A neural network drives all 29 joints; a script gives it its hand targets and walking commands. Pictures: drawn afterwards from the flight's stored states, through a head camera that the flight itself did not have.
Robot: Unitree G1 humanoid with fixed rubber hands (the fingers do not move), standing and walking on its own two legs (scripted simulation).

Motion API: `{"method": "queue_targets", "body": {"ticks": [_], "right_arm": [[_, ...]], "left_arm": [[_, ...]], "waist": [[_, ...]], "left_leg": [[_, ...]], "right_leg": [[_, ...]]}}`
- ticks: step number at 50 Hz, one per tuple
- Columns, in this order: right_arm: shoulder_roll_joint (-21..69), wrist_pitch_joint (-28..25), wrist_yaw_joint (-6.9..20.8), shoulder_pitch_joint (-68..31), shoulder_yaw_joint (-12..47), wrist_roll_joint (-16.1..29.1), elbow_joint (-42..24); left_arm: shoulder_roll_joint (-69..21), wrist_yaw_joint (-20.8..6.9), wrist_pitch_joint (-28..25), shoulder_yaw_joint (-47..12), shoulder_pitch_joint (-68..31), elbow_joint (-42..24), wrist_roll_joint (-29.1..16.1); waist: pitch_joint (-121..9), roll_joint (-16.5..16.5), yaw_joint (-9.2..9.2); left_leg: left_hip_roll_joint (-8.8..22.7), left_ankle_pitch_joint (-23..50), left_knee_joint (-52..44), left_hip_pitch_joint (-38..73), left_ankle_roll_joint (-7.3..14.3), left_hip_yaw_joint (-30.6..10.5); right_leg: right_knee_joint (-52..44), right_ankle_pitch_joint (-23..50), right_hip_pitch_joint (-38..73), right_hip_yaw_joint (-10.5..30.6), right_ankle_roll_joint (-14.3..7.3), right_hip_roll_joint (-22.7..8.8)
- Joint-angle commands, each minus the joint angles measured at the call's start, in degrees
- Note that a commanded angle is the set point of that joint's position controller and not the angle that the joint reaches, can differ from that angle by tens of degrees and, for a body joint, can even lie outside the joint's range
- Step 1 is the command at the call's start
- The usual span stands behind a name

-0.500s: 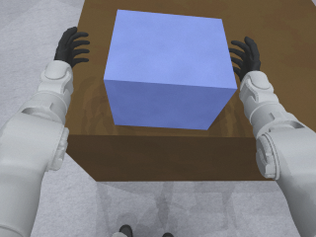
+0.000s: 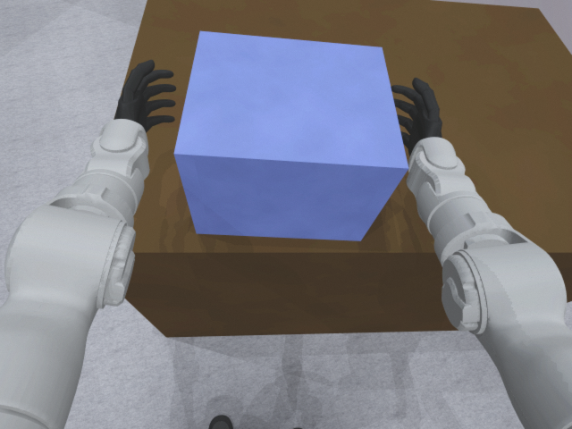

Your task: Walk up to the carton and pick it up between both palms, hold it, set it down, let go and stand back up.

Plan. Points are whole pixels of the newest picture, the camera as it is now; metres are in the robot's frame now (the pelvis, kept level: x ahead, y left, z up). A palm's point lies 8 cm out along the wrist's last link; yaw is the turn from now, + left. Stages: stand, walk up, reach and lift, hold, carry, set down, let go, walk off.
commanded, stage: reach and lift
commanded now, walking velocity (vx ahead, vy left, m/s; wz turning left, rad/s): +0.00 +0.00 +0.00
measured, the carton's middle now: (286, 143) +0.53 -0.02 +0.03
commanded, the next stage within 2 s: none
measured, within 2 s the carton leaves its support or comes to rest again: leaves its support in 1.94 s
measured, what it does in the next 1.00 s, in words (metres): stands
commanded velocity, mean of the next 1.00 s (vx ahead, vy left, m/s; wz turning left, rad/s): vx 0.00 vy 0.00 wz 0.00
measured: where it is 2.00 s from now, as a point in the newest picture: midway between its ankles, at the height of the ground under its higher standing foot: outside the picture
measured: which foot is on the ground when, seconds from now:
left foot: down 0.00-1.00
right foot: down 0.00-1.00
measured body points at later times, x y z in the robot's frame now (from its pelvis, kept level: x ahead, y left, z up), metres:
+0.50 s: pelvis +0.01 +0.00 +0.01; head +0.12 +0.02 +0.44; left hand +0.52 +0.18 +0.09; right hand +0.49 -0.19 +0.10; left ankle +0.02 +0.11 -0.72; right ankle -0.03 -0.10 -0.72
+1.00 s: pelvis +0.02 +0.00 +0.02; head +0.12 +0.02 +0.46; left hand +0.51 +0.17 +0.09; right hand +0.48 -0.19 +0.10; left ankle +0.02 +0.11 -0.72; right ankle -0.03 -0.10 -0.72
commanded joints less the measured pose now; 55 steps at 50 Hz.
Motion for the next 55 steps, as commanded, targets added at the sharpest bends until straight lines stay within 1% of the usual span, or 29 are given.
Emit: {"method": "queue_targets", "body": {"ticks": [1, 6, 15, 19, 22, 25, 28, 30, 33, 34, 36, 38, 40, 42, 44, 46, 50, 55], "right_arm": [[-4.28, -2.14, 0.31, -24.75, -0.33, -1.08, -9.62], [-3.09, -1.94, -0.23, -23.85, -0.63, -2.07, -11.1], [0.18, -1.38, -0.68, -22.46, -2.54, -5.03, -13.22], [2.41, -1.41, -0.28, -22.08, -4.71, -7.78, -13.82], [4.7, -1.66, 0.26, -21.33, -7.06, -10.82, -14.35], [7.84, -1.99, 1.03, -20.2, -9.95, -14.78, -15.17], [12.64, -2.32, 2.21, -18.69, -13.31, -19.96, -16.3], [18.65, -2.52, 3.63, -17.69, -15.71, -25.04, -17.45], [31.2, -2.44, 7.19, -15.23, -21.1, -34.76, -18.13], [34.25, -2.2, 8.34, -14.17, -22.32, -37.0, -18.37], [37.45, -1.54, 9.77, -12.24, -23.26, -39.68, -19.06], [39.17, -0.78, 10.39, -10.77, -23.41, -41.49, -19.52], [40.38, -0.02, 10.69, -9.62, -23.5, -42.56, -19.3], [41.36, 0.6, 10.88, -8.95, -23.78, -43.39, -18.72], [42.09, 1.03, 11.02, -8.7, -24.2, -44.15, -18.26], [42.57, 1.32, 11.09, -8.34, -24.44, -44.78, -18.0], [43.75, 1.25, 11.06, -8.2, -24.36, -45.33, -17.95], [45.93, 0.41, 10.7, -8.25, -23.13, -45.5, -18.11]], "left_arm": [[5.52, -0.23, -2.18, 1.75, -26.3, -8.28, 1.44], [6.04, 0.04, -2.16, 4.14, -25.55, -8.92, 3.35], [4.58, 0.18, -2.13, 7.96, -25.08, -10.91, 6.67], [2.5, -0.49, -2.25, 9.93, -25.09, -11.8, 8.49], [0.54, -1.19, -2.35, 12.14, -25.1, -12.85, 10.58], [-2.13, -2.08, -2.42, 14.89, -24.99, -14.17, 13.33], [-6.12, -3.2, -2.4, 18.23, -24.58, -15.71, 17.08], [-11.12, -4.35, -2.31, 20.53, -24.12, -16.49, 20.52], [-22.32, -6.87, -1.6, 24.77, -22.63, -16.74, 27.07], [-25.35, -7.63, -1.13, 25.83, -21.58, -16.6, 28.7], [-28.34, -8.35, -0.31, 27.17, -19.25, -16.65, 30.69], [-29.37, -8.35, 0.5, 28.05, -17.67, -17.24, 31.8], [-30.12, -8.28, 1.44, 28.46, -16.52, -17.78, 32.57], [-31.09, -8.34, 2.37, 28.62, -15.68, -18.31, 33.13], [-32.06, -8.4, 3.21, 28.64, -15.11, -18.98, 33.53], [-32.75, -8.39, 3.93, 28.64, -14.69, -19.9, 33.75], [-33.76, -8.26, 4.69, 28.54, -14.05, -21.21, 33.98], [-35.53, -8.2, 4.75, 27.84, -13.58, -22.7, 33.93]], "waist": [[-38.94, 3.55, 1.65], [-39.1, 2.94, 1.9], [-39.07, 3.34, 2.27], [-37.9, 3.31, 2.21], [-36.82, 3.28, 2.29], [-35.42, 3.21, 2.38], [-33.27, 3.26, 2.45], [-31.04, 3.64, 2.35], [-25.86, 4.27, 1.96], [-24.66, 4.29, 2.19], [-23.58, 3.82, 2.66], [-22.7, 3.0, 2.89], [-21.08, 2.78, 3.16], [-19.53, 3.24, 3.45], [-18.63, 4.02, 3.73], [-18.58, 4.37, 3.84], [-18.84, 4.57, 3.87], [-20.21, 5.1, 3.93]], "left_leg": [[-0.13, 22.51, 3.18, 31.14, -2.17, -2.53], [-0.26, 22.52, 1.98, 29.9, -1.86, -2.41], [-0.24, 24.25, 0.96, 31.92, -1.89, -2.2], [-0.2, 24.75, 0.4, 33.54, -1.9, -1.95], [-0.12, 25.54, -0.19, 35.51, -1.89, -1.6], [-0.08, 26.2, -1.04, 37.54, -1.79, -1.14], [-0.06, 26.64, -2.12, 39.76, -1.57, -0.63], [-0.02, 26.84, -2.85, 41.47, -1.44, -0.37], [0.21, 26.44, -3.92, 44.9, -1.08, -0.13], [0.27, 26.27, -4.26, 45.53, -0.95, -0.02], [0.19, 25.83, -5.08, 45.32, -0.42, 0.14], [0.18, 25.62, -5.62, 45.51, 0.23, 0.17], [0.36, 26.58, -5.44, 47.44, 0.51, 0.17], [0.76, 29.18, -4.52, 50.86, 0.53, 0.07], [1.18, 32.57, -3.24, 54.66, 0.48, -0.06], [1.39, 35.06, -2.3, 57.21, 0.63, -0.19], [1.38, 37.01, -1.42, 59.36, 0.95, -0.24], [1.24, 38.44, -0.72, 60.65, 1.23, -0.13]], "right_leg": [[0.78, 30.39, 14.76, -0.02, 3.83, -2.12], [0.68, 32.93, 17.96, 0.52, 4.24, -2.43], [-0.07, 35.89, 19.74, 0.75, 4.56, -2.75], [-0.61, 36.25, 20.08, 0.59, 4.71, -3.07], [-1.35, 36.07, 20.22, 0.34, 4.87, -3.36], [-2.22, 36.06, 20.72, 0.06, 5.12, -3.77], [-3.29, 35.87, 21.29, -0.38, 5.42, -4.23], [-4.33, 35.7, 21.42, -0.93, 5.61, -4.54], [-5.63, 35.31, 21.25, -1.98, 5.78, -4.8], [-5.79, 34.88, 21.6, -2.07, 5.71, -4.71], [-5.8, 33.94, 23.09, -2.14, 5.79, -4.39], [-5.72, 32.95, 23.7, -2.3, 6.22, -4.08], [-6.06, 30.94, 21.69, -2.63, 6.49, -3.66], [-6.81, 27.55, 17.49, -3.24, 6.42, -3.16], [-7.91, 23.88, 12.84, -3.75, 6.05, -2.79], [-8.9, 21.68, 9.98, -3.94, 5.68, -2.73], [-9.19, 21.84, 7.45, -4.16, 5.83, -2.98], [-8.19, 25.08, 6.55, -4.56, 6.2, -3.38]]}}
